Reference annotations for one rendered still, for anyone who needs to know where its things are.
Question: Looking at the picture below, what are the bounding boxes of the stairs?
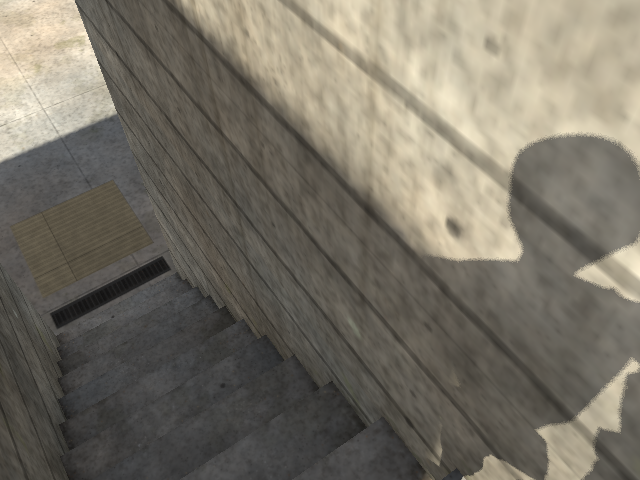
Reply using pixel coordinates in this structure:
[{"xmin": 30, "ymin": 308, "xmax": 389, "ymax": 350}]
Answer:
[{"xmin": 56, "ymin": 272, "xmax": 466, "ymax": 480}]

